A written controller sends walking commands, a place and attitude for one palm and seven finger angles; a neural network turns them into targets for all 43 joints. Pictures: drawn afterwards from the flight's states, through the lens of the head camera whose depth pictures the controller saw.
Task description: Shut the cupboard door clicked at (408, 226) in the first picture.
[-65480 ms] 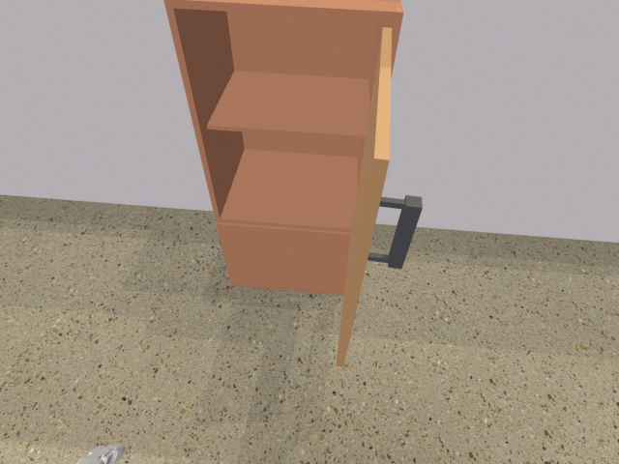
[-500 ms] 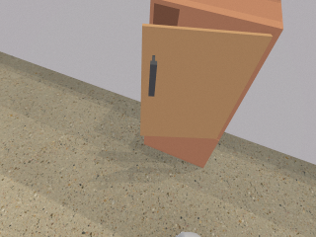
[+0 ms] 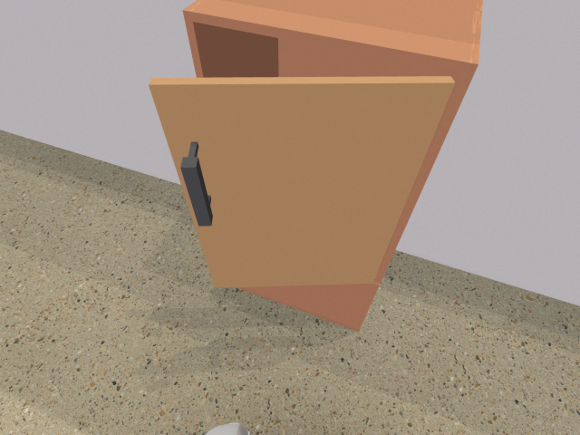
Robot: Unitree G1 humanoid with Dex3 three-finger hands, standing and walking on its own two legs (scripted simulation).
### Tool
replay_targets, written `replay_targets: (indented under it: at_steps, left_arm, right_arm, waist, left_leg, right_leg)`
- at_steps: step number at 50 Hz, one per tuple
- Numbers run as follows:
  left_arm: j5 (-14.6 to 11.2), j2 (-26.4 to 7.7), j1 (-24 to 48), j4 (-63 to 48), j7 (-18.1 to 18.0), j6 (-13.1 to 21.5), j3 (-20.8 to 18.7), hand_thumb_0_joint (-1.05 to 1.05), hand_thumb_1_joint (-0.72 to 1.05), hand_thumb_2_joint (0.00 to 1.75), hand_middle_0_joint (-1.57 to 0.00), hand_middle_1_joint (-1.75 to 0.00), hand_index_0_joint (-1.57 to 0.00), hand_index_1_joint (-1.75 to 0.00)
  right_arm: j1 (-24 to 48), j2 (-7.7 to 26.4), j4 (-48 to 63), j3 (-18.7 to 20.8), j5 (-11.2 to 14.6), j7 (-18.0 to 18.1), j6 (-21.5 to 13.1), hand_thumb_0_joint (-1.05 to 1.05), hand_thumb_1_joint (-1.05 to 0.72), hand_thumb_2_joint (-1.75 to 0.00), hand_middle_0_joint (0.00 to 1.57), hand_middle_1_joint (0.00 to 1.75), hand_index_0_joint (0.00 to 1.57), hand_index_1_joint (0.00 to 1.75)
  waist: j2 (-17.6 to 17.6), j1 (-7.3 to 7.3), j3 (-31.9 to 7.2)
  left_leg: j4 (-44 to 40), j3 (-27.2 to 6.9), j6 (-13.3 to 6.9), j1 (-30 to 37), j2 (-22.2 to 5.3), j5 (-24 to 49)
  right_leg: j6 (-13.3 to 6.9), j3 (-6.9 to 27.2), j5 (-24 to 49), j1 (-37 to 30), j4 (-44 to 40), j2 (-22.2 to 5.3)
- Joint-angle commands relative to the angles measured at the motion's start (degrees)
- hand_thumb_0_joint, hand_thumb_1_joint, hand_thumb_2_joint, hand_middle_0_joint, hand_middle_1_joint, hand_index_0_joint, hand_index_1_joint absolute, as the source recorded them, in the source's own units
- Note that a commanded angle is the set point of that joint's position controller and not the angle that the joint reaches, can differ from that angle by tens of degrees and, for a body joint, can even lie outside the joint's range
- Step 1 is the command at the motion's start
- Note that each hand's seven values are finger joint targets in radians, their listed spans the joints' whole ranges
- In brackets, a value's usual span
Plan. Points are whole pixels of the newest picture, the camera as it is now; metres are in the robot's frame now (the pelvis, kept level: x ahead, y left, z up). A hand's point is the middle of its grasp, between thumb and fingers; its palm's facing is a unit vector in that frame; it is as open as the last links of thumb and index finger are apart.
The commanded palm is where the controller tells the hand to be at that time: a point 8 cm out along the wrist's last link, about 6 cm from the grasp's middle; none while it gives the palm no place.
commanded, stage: come to a stop and stand still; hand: left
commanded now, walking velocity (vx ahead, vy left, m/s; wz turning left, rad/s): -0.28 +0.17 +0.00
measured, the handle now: (199, 185) +0.49 +0.18 +0.04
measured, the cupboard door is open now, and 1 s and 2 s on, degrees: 23 23 23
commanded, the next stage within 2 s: look again from close up in 1.18 s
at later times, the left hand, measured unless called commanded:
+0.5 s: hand out of the picture +0.06 +0.20 -0.17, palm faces -0.03 -0.96 -0.26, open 7.3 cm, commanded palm none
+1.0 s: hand out of the picture -0.01 +0.26 -0.18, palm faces -0.01 -0.98 -0.20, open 7.3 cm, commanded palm none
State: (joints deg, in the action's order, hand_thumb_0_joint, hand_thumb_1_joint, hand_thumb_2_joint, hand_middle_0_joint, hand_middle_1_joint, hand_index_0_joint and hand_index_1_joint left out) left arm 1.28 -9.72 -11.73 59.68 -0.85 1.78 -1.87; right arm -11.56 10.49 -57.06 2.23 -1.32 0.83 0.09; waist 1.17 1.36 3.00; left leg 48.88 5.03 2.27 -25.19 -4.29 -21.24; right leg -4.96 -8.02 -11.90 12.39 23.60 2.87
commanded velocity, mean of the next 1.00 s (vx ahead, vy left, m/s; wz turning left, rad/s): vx -0.06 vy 0.02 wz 0.00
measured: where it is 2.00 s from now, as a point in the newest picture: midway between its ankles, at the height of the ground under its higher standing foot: outside the picture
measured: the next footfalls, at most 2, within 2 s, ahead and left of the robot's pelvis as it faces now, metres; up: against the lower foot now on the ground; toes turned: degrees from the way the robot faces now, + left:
left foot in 0.08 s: +0.10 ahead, +0.10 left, +0.00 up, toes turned +4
left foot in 0.56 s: +0.06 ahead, +0.08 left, +0.00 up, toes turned +10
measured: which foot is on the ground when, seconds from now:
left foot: up 0.00-0.06, down 0.08-0.32, up 0.34-0.54, down 0.56-1.00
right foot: down 0.00-1.00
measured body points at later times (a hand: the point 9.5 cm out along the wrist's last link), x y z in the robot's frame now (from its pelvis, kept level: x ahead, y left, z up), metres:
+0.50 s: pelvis +0.02 +0.01 +0.00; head +0.05 +0.00 +0.44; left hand +0.06 +0.25 -0.15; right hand +0.07 -0.24 -0.15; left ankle +0.00 +0.13 -0.72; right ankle +0.01 -0.07 -0.74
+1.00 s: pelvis -0.03 +0.07 +0.00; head -0.04 +0.09 +0.45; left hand -0.01 +0.31 -0.16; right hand -0.01 -0.16 -0.15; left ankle +0.00 +0.13 -0.74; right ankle +0.01 -0.07 -0.74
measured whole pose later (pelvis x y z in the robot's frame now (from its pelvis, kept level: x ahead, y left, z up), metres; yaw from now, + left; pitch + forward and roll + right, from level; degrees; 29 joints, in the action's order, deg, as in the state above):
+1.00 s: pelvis -0.03 +0.07 +0.00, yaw -2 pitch -2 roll -1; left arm 1.5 -11.3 -18.9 55.7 -1.6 -1.7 -0.2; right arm -17.4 10.0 -56.3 0.2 -1.3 0.0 1.3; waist -1.1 0.1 0.6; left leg 28.3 2.2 -5.0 -14.3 4.0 -12.4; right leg 0.2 -1.4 -12.6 15.3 28.3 -1.9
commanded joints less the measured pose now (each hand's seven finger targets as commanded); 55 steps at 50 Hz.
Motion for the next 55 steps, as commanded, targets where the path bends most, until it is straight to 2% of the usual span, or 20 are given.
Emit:
replay_targets:
  at_steps: [1, 2, 4, 6, 8, 12, 16, 19, 20, 21, 22, 23, 25, 26, 28, 31, 33, 35, 39, 55]
  left_arm:
    - [-0.6, -6.2, -2.4, -1.1, -0.9, 1.2, -0.4, 0.00, 0.90, 0.90, -0.20, -0.30, -0.20, -0.30]
    - [-1.0, -6.3, -2.4, -1.0, -1.2, 0.9, -0.5, 0.00, 0.90, 0.90, -0.20, -0.30, -0.20, -0.30]
    - [-1.5, -5.3, -4.0, -1.3, -1.9, -0.1, -0.5, 0.00, 0.90, 0.90, -0.20, -0.30, -0.20, -0.30]
    - [-0.5, -4.9, -5.2, -1.5, -2.4, -1.5, -0.6, 0.00, 0.90, 0.90, -0.20, -0.30, -0.20, -0.30]
    - [-0.5, -6.4, -5.2, -1.6, -2.1, -2.1, -0.9, 0.00, 0.90, 0.90, -0.20, -0.30, -0.20, -0.30]
    - [-0.2, -6.9, -6.2, -2.8, -2.0, -2.5, -1.3, 0.00, 0.90, 0.90, -0.20, -0.30, -0.20, -0.30]
    - [0.2, -8.8, -3.6, -4.1, -1.9, -2.3, -1.8, 0.00, 0.90, 0.90, -0.20, -0.30, -0.20, -0.30]
    - [0.3, -8.5, -1.6, -4.3, -1.8, -2.2, -1.6, 0.00, 0.90, 0.90, -0.20, -0.30, -0.20, -0.30]
    - [0.5, -7.7, -8.6, -5.9, -3.9, -0.4, -0.7, 0.00, 0.90, 0.90, -0.20, -0.30, -0.20, -0.30]
    - [0.4, -10.8, -8.2, -6.4, -4.3, 0.3, -1.6, 0.00, 0.90, 0.90, -0.20, -0.30, -0.20, -0.30]
    - [0.2, -10.9, -9.6, -6.7, -3.9, 0.4, -1.5, 0.00, 0.90, 0.90, -0.20, -0.30, -0.20, -0.30]
    - [0.2, -10.7, -9.3, -7.1, -3.8, 0.5, -1.5, 0.00, 0.90, 0.90, -0.20, -0.30, -0.20, -0.30]
    - [0.0, -10.8, -7.5, -8.0, -3.5, -0.2, -1.1, 0.00, 0.90, 0.90, -0.20, -0.30, -0.20, -0.30]
    - [-0.1, -10.7, -5.5, -8.5, -3.4, -0.5, -0.9, 0.00, 0.90, 0.90, -0.20, -0.30, -0.20, -0.30]
    - [-0.7, -8.7, -4.9, -8.8, -2.9, -1.1, -0.3, 0.00, 0.90, 0.90, -0.20, -0.30, -0.20, -0.30]
    - [-0.4, -8.6, -3.9, -8.5, -2.4, -1.6, 0.0, 0.00, 0.90, 0.90, -0.20, -0.30, -0.20, -0.30]
    - [-0.3, -8.1, -4.0, -8.7, -1.9, -2.2, 0.2, 0.00, 0.90, 0.90, -0.20, -0.30, -0.20, -0.30]
    - [-0.2, -7.8, -4.4, -8.6, -1.5, -2.5, 0.3, 0.00, 0.90, 0.90, -0.20, -0.30, -0.20, -0.30]
    - [0.2, -7.2, -5.7, -9.0, -1.2, -2.8, 0.2, 0.00, 0.90, 0.90, -0.20, -0.30, -0.20, -0.30]
    - [-0.1, -5.5, -10.7, -4.7, -1.2, -1.1, 1.5, 0.00, 0.90, 0.90, -0.20, -0.30, -0.20, -0.30]
  right_arm:
    - [-6.2, 0.9, -1.1, -1.2, 0.8, 0.4, -0.1, 0.00, -0.90, -0.90, 0.20, 0.30, 0.20, 0.30]
    - [-7.1, 2.3, -1.3, -0.9, 0.9, 0.6, -0.2, 0.00, -0.90, -0.90, 0.20, 0.30, 0.20, 0.30]
    - [-5.0, 6.5, -0.2, -0.3, 0.8, 1.3, -0.3, 0.00, -0.90, -0.90, 0.20, 0.30, 0.20, 0.30]
    - [-2.3, 7.3, 0.5, 0.2, 0.5, 1.7, 0.7, 0.00, -0.90, -0.90, 0.20, 0.30, 0.20, 0.30]
    - [-1.6, 6.9, 1.2, 0.2, 0.4, 1.8, 1.2, 0.00, -0.90, -0.90, 0.20, 0.30, 0.20, 0.30]
    - [-0.3, 7.7, 3.2, 1.0, 0.3, 1.6, 2.0, 0.00, -0.90, -0.90, 0.20, 0.30, 0.20, 0.30]
    - [-1.3, 5.0, 3.2, 1.1, 0.6, 0.9, 2.7, 0.00, -0.90, -0.90, 0.20, 0.30, 0.20, 0.30]
    - [-0.1, 4.2, 2.5, 0.8, 0.7, 0.6, 3.0, 0.00, -0.90, -0.90, 0.20, 0.30, 0.20, 0.30]
    - [3.0, 5.9, 8.0, 1.3, 0.6, 0.6, 0.7, 0.00, -0.90, -0.90, 0.20, 0.30, 0.20, 0.30]
    - [1.8, 4.1, 8.2, 0.5, 1.0, 0.6, 0.6, 0.00, -0.90, -0.90, 0.20, 0.30, 0.20, 0.30]
    - [0.6, 2.3, 7.1, 0.2, 1.2, 0.3, 0.3, 0.00, -0.90, -0.90, 0.20, 0.30, 0.20, 0.30]
    - [0.2, 2.9, 7.6, 0.4, 1.5, 0.3, 0.3, 0.00, -0.90, -0.90, 0.20, 0.30, 0.20, 0.30]
    - [-1.7, 2.7, 7.2, 0.1, 1.6, 0.1, 0.2, 0.00, -0.90, -0.90, 0.20, 0.30, 0.20, 0.30]
    - [-3.7, 2.8, 6.5, 0.1, 1.4, 0.0, 0.0, 0.00, -0.90, -0.90, 0.20, 0.30, 0.20, 0.30]
    - [-3.0, 6.0, 6.4, 0.2, 0.8, 0.2, -0.5, 0.00, -0.90, -0.90, 0.20, 0.30, 0.20, 0.30]
    - [-1.3, 6.2, 6.4, -0.4, 0.4, 0.2, -0.4, 0.00, -0.90, -0.90, 0.20, 0.30, 0.20, 0.30]
    - [-1.5, 7.3, 6.7, -0.5, 0.2, 0.0, -0.5, 0.00, -0.90, -0.90, 0.20, 0.30, 0.20, 0.30]
    - [-1.8, 7.8, 6.8, -0.4, -0.1, -0.1, -0.4, 0.00, -0.90, -0.90, 0.20, 0.30, 0.20, 0.30]
    - [-2.3, 8.4, 7.0, 0.0, -0.1, -0.2, -0.3, 0.00, -0.90, -0.90, 0.20, 0.30, 0.20, 0.30]
    - [-5.5, 6.8, 2.6, -0.8, 0.5, 0.0, -0.9, 0.00, -0.90, -0.90, 0.20, 0.30, 0.20, 0.30]
  waist:
    - [-3.1, 0.48, -6.1]
    - [-2.3, 0.85, -6.5]
    - [1.4, -0.66, -6.4]
    - [4.1, -1.41, -0.6]
    - [7.2, -1.63, -0.9]
    - [0.7, -2.15, -5.2]
    - [-9.8, -1.17, -6.2]
    - [-8.5, -0.90, -3.2]
    - [-4.5, -2.56, -6.9]
    - [-3.5, -0.62, -8.0]
    - [-7.5, -2.49, -12.4]
    - [-7.2, -2.19, -12.8]
    - [-9.1, -1.44, -11.0]
    - [-7.5, -0.32, -9.2]
    - [0.0, -1.41, -5.6]
    - [2.5, -2.15, 0.4]
    - [3.4, -2.22, 2.8]
    - [3.0, -2.21, 3.7]
    - [1.2, -2.46, 2.4]
    - [-1.3, -1.32, 1.1]
  left_leg:
    - [-18.0, -3.0, 0.2, 12.3, 0.8, 9.9]
    - [-22.3, -4.2, -0.6, 15.7, -0.3, 20.4]
    - [-22.2, -8.5, -4.4, 18.1, -7.0, 40.1]
    - [-21.7, -8.4, -5.6, 14.4, -7.4, 36.1]
    - [-23.1, -9.8, -6.5, 14.5, -7.3, 39.5]
    - [-21.4, -9.5, -6.4, 14.0, -6.4, 30.4]
    - [-12.5, -4.0, -2.3, 12.4, 1.6, 8.5]
    - [-8.8, -5.6, -1.6, 10.5, 2.0, -0.9]
    - [-5.7, -3.1, -0.6, 3.7, 4.7, -6.1]
    - [-6.5, -3.4, -1.4, 1.2, 4.2, -4.7]
    - [-8.8, -3.5, -2.7, 2.4, 3.7, -3.2]
    - [-11.8, -3.5, -2.5, 3.1, 4.6, -1.2]
    - [-18.3, -3.0, -2.8, 8.5, 5.4, 4.2]
    - [-23.2, -3.0, -2.8, 11.9, 4.8, 9.8]
    - [-22.9, -8.9, -4.7, 14.0, -1.6, 24.0]
    - [-25.6, -11.2, -5.5, 7.9, -2.1, 16.8]
    - [-29.8, -13.2, -5.7, 3.3, -2.1, 3.8]
    - [-33.0, -14.4, -5.8, 0.6, -1.8, -6.3]
    - [-35.7, -16.5, -6.5, -1.7, -2.6, -13.1]
    - [-33.2, -15.0, -5.8, 4.8, -0.7, -6.9]
  right_leg:
    - [-4.4, 12.2, 35.8, -2.8, -2.7, -16.0]
    - [-2.0, 11.7, 33.8, -1.9, -1.2, -15.6]
    - [2.9, 10.2, 22.3, -1.2, 0.0, -11.7]
    - [3.2, 11.3, 16.3, 0.8, 0.0, -10.9]
    - [2.5, 10.2, 15.7, 0.1, 2.9, -10.0]
    - [1.1, 12.0, 14.7, -1.7, 2.6, -10.6]
    - [-5.4, 19.2, 23.4, -2.1, -3.4, -20.0]
    - [-7.6, 18.1, 22.7, 0.3, -4.5, -20.5]
    - [-1.6, 25.0, 59.7, -9.8, -0.3, -18.9]
    - [-1.8, 20.3, 69.3, -15.4, 4.6, -21.8]
    - [-2.8, 18.6, 68.5, -17.8, 8.1, -21.4]
    - [-3.7, 16.7, 64.9, -18.4, 9.2, -19.3]
    - [-2.2, 13.5, 50.5, -13.0, 8.8, -16.0]
    - [-0.7, 11.9, 42.1, -9.3, 9.6, -14.5]
    - [2.3, 10.3, 17.1, -1.7, 6.4, -10.6]
    - [2.6, 10.2, 2.6, -0.2, 2.7, -8.9]
    - [3.0, 9.7, -5.8, -0.2, 2.1, -7.3]
    - [3.0, 9.2, -7.7, -0.5, 2.3, -6.8]
    - [3.7, 7.5, -8.0, -1.5, 4.3, -5.8]
    - [2.9, 13.0, -8.0, 2.2, -1.5, -7.7]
